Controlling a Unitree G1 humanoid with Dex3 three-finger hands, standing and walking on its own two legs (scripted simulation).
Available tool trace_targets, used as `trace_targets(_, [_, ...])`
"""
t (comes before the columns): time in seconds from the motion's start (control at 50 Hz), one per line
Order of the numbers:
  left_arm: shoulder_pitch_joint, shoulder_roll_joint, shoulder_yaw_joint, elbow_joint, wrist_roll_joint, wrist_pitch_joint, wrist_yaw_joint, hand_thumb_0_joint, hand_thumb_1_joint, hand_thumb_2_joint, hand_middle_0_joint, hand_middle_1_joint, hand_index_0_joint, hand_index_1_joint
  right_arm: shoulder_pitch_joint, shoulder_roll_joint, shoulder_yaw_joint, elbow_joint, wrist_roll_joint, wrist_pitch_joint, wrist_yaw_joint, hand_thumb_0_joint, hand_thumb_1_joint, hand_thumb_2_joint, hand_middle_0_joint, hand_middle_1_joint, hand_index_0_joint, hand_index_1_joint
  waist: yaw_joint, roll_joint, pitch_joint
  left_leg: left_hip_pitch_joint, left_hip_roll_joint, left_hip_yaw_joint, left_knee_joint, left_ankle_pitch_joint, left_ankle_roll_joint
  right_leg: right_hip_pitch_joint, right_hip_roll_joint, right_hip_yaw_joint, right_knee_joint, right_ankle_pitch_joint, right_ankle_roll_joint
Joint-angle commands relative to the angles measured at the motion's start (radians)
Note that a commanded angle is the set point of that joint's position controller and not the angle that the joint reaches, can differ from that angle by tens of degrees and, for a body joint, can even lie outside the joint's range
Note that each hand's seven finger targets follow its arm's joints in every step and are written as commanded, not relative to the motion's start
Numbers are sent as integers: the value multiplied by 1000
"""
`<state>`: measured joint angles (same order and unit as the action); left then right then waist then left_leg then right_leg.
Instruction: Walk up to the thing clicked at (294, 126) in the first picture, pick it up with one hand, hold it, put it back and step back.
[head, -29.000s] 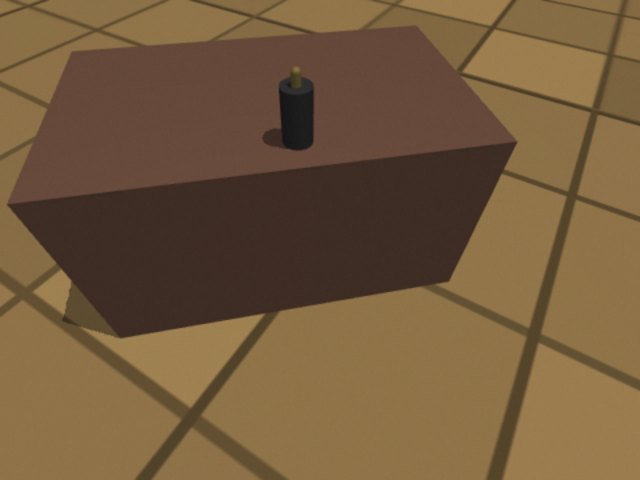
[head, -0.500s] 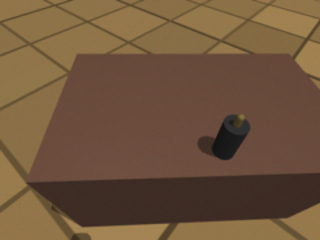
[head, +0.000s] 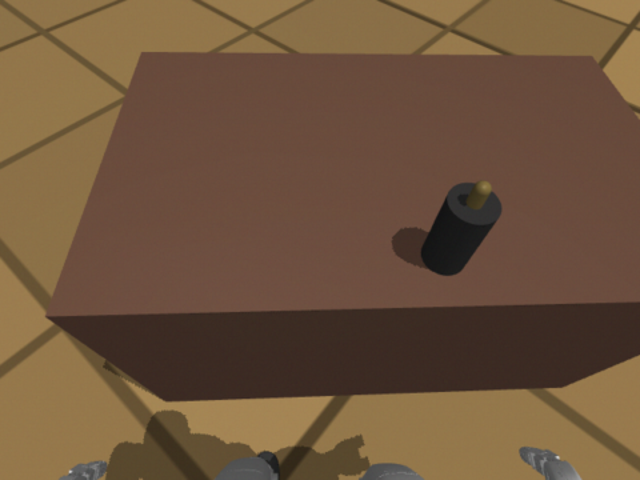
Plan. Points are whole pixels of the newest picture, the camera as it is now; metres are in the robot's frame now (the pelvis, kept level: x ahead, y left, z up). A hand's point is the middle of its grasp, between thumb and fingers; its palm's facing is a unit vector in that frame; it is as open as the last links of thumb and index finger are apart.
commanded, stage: step back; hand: right
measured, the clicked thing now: (461, 224) +0.46 -0.22 -0.03
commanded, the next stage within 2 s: none
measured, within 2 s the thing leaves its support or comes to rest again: neither
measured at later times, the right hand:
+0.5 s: hand out of the picture -0.02 -0.31 -0.18, palm faces -0.17 +0.91 -0.38, open 7.4 cm
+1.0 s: hand out of the picture -0.12 -0.27 -0.15, palm faces -0.05 +0.92 -0.38, open 7.4 cm
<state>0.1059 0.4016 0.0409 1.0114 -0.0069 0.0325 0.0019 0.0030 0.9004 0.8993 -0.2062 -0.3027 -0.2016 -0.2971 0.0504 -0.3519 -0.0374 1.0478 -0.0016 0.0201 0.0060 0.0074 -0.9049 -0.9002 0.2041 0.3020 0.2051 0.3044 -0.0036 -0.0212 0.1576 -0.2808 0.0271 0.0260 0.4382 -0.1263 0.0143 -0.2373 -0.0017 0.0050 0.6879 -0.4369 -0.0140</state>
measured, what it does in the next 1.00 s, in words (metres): walks backwards: left foot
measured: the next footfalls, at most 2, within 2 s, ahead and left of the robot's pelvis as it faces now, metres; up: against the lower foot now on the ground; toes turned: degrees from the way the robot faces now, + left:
left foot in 0.58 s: -0.14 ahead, +0.09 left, +0.00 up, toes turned +4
right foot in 1.02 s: -0.28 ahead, -0.14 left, +0.00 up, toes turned +0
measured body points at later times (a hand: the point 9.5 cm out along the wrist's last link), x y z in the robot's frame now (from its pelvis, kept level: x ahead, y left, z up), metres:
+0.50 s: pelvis -0.11 -0.04 -0.01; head -0.03 -0.05 +0.43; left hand -0.01 +0.27 -0.12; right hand -0.01 -0.35 -0.15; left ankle -0.17 +0.08 -0.70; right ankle -0.05 -0.14 -0.74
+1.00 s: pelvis -0.27 -0.02 -0.02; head -0.21 -0.02 +0.43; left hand -0.23 +0.31 -0.14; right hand -0.12 -0.32 -0.13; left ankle -0.17 +0.09 -0.74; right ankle -0.32 -0.15 -0.73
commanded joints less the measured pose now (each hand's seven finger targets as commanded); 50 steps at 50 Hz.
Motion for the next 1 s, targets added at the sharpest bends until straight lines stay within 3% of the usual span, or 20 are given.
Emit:
trace_targets(0.0, [130,145,50,-69,-1,16,8,0,900,900,-200,-300,-200,-300,-38,-291,-74,-121,-21,-2,-25,0,-900,-900,200,300,200,300,18,219,-269,91,297,-220,-60,314,248,-28,-10,64,221,-119,-33])
trace_targets(0.08, [195,132,63,-69,19,-5,15,0,900,900,-200,-300,-200,-300,-86,-260,-59,-158,-3,29,-16,0,-900,-900,200,300,200,300,74,151,-239,80,176,-138,133,196,134,31,-20,17,-258,212,20])
trace_targets(0.1, [173,186,77,-77,33,-12,20,0,900,900,-200,-300,-200,-300,-71,-226,-52,-160,8,37,-12,0,-900,-900,200,300,200,300,58,19,-193,-17,90,-103,222,36,83,50,-77,116,-335,330,25])
trace_targets(0.12, [144,275,100,-103,45,-16,22,0,900,900,-200,-300,-200,-300,-40,-175,-36,-178,14,38,-13,0,-900,-900,200,300,200,300,42,-199,-150,-162,-54,-71,323,-265,24,46,-233,342,-398,421,-30])
trace_targets(0.14, [49,326,107,-141,53,-16,19,0,900,900,-200,-300,-200,-300,-3,-177,-42,-165,5,49,-19,0,-900,-900,200,300,200,300,14,-189,-103,-174,-125,-137,505,-478,-3,-80,-324,391,-430,346,-126])
trace_targets(0.16, [-9,348,108,-175,63,-20,19,0,900,900,-200,-300,-200,-300,21,-220,-59,-156,0,52,-26,0,-900,-900,200,300,200,300,15,-196,-100,-130,-113,-184,654,-495,9,-187,-389,455,-420,384,-232])
trace_targets(0.2, [-64,277,101,-203,53,-28,19,0,900,900,-200,-300,-200,-300,47,-257,-66,-141,7,45,-21,0,-900,-900,200,300,200,300,-7,-157,-92,-134,-122,-220,767,-373,8,-171,-299,332,-380,454,-205])
trace_targets(0.24, [-97,225,93,-205,47,-28,23,0,900,900,-200,-300,-200,-300,103,-251,-59,-124,15,37,-23,0,-900,-900,200,300,200,300,-48,-118,-131,-215,-149,-214,755,-302,-11,-19,-187,159,-292,556,-124])
trace_targets(0.34, [93,173,91,-211,31,-24,40,0,900,900,-200,-300,-200,-300,68,-226,-25,-166,-4,16,-42,0,-900,-900,200,300,200,300,67,-91,-239,-342,-116,-188,628,-358,-35,363,-261,193,-171,825,-182])
trace_targets(0.44, [130,205,108,-237,23,-12,50,0,900,900,-200,-300,-200,-300,81,-226,-32,-196,-16,11,-42,0,-900,-900,200,300,200,300,88,-145,-273,-254,-52,-135,414,-414,-30,398,-333,239,-143,916,-229])
trace_targets(0.5, [48,237,107,-274,25,-9,42,0,900,900,-200,-300,-200,-300,155,-233,-48,-173,-18,16,-30,0,-900,-900,200,300,200,300,38,-142,-288,-78,-44,-78,298,-366,-9,221,-305,194,-144,777,-194])
trace_targets(0.56, [-40,246,99,-297,23,-3,31,0,900,900,-200,-300,-200,-300,254,-235,-64,-141,-22,20,-12,0,-900,-900,200,300,200,300,-36,-72,-284,120,-41,-29,114,-130,27,0,-249,124,-117,453,-116])
trace_targets(0.58, [-31,216,91,-306,23,-1,29,0,900,900,-200,-300,-200,-300,233,-273,-75,-160,-34,22,-9,0,-900,-900,200,300,200,300,-43,52,-254,115,65,-185,26,-55,81,-103,-162,73,-25,282,-66])
trace_targets(0.6, [-34,171,83,-311,16,-3,30,0,900,900,-200,-300,-200,-300,180,-336,-87,-186,-39,23,-3,0,-900,-900,200,300,200,300,-36,249,-222,116,255,-437,-80,18,182,-242,9,-32,147,2,-11])
trace_targets(0.62, [-92,194,100,-299,22,0,42,0,900,900,-200,-300,-200,-300,131,-410,-100,-206,-41,22,-1,0,-900,-900,200,300,200,300,-77,342,-180,-66,363,-563,-161,15,307,-204,100,59,411,-251,8])
trace_targets(0.64, [-74,202,103,-274,32,5,45,0,900,900,-200,-300,-200,-300,78,-382,-98,-216,-45,17,-11,0,-900,-900,200,300,200,300,-53,271,-124,-144,367,-559,-177,-26,313,-190,102,138,546,-230,3])
trace_targets(0.72, [101,177,103,-203,7,12,32,0,900,900,-200,-300,-200,-300,-48,-265,-61,-260,-47,9,-22,0,-900,-900,200,300,200,300,61,147,-58,-77,184,-245,-121,27,168,-281,133,172,659,-23,-4])
trace_targets(0.84, [93,153,84,-222,22,-13,24,0,900,900,-200,-300,-200,-300,80,-248,-68,-244,-21,7,-23,0,-900,-900,200,300,200,300,-27,176,-178,259,206,-219,-40,79,228,-271,67,111,313,-39,74])
trace_targets(0.92, [159,163,80,-196,21,-22,25,0,900,900,-200,-300,-200,-300,47,-283,-84,-265,-27,24,-19,0,-900,-900,200,300,200,300,-15,229,-243,224,243,-230,-6,54,205,-103,3,38,4,-37,48])
trace_targets(0.98, [277,157,82,-133,34,-29,21,0,900,900,-200,-300,-200,-300,9,-292,-89,-269,-16,41,-15,0,-900,-900,200,300,200,300,34,185,-283,121,218,-202,56,8,154,67,19,-23,-280,168,14])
